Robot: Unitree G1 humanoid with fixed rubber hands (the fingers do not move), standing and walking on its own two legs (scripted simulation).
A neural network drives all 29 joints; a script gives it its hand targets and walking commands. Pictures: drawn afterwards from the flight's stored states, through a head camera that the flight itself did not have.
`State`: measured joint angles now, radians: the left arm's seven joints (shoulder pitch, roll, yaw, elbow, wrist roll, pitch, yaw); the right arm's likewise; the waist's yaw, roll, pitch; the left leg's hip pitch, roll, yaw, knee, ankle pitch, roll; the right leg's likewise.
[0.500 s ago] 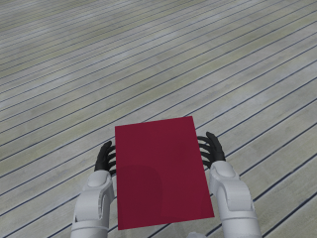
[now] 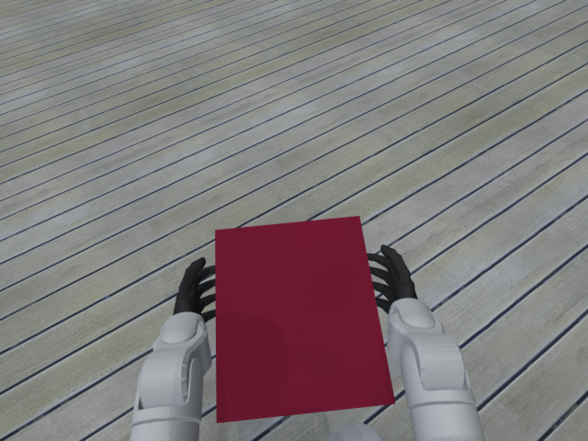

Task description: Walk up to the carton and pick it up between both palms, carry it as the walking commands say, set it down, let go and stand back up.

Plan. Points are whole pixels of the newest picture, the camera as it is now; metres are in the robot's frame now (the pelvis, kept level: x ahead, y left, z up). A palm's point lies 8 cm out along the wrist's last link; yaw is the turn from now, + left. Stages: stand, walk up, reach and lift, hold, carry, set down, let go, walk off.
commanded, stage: carry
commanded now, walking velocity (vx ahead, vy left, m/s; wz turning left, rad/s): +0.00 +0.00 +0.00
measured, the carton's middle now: (297, 324) +0.31 -0.01 -0.05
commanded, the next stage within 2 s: none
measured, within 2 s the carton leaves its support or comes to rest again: neither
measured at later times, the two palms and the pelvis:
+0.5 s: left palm (193, 116) +0.76 +0.16 +0.04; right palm (322, 99) +0.77 -0.12 +0.03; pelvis +0.47 +0.00 +0.00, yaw +2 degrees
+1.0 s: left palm (203, 40) +1.14 +0.16 +0.03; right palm (300, 20) +1.16 -0.12 +0.04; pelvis +0.85 +0.00 +0.00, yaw +3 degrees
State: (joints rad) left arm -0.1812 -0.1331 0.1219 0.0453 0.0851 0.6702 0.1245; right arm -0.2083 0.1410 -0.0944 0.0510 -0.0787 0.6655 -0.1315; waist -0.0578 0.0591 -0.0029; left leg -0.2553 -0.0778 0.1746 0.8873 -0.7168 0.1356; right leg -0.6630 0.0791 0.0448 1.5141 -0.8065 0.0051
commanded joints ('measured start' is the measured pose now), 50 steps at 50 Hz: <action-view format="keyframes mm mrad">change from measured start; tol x64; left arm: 1 -418 -664 -511 -15 -94 -44 -208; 50 -599 -696 -570 -111 -158 6 -211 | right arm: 1 -496 671 642 -122 155 -25 212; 50 -457 697 510 -81 121 7 205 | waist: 1 98 -130 -540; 50 5 46 -380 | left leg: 1 129 147 -180 161 1465 -52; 3 -353 -91 -162 680 125 -156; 12 -938 -3 -99 494 -46 -40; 18 703 408 -728 -156 2260 325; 39 -871 -3 -27 508 35 -67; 44 57 -86 48 -324 710 -69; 46 764 364 -611 -150 2340 223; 50 492 356 -727 -252 1789 273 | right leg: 1 542 -50 -177 -1061 1040 -75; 3 1056 -391 446 -838 2736 -300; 15 613 -127 -17 -626 1891 18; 18 -42 79 51 157 154 99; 26 -241 -92 70 -337 40 -18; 29 129 -124 -33 -1037 510 -36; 32 1036 -393 332 -877 2501 -197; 43 855 -159 6 -690 2176 3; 46 -27 52 -45 84 262 93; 50 -249 10 95 -2 51 -20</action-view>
